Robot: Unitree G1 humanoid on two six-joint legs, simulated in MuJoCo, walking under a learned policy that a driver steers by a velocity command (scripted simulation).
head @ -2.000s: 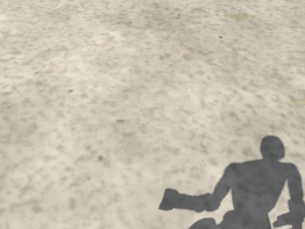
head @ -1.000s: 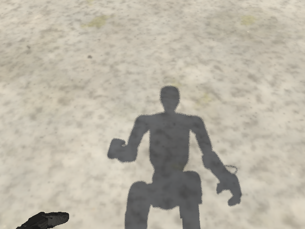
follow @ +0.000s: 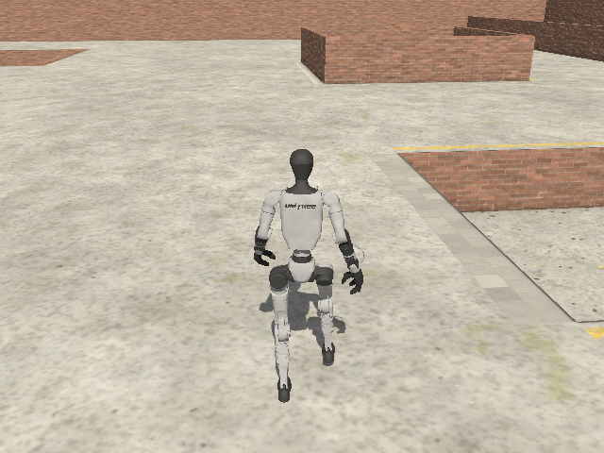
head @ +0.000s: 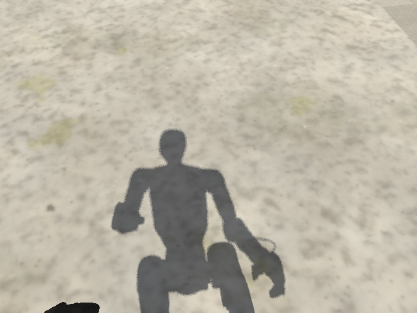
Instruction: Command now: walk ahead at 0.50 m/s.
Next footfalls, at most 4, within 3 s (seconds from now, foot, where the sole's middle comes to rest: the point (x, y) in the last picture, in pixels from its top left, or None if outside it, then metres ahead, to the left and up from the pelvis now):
0.10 right None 0.24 -0.13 -0.78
0.64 left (155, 306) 0.51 0.14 -0.78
1.10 right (179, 216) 0.82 0.05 -0.78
1.52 left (118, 239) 0.74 0.27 -0.78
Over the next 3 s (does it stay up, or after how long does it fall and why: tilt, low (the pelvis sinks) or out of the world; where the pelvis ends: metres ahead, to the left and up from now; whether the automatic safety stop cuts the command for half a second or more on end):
stays up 1.12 0.11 0.00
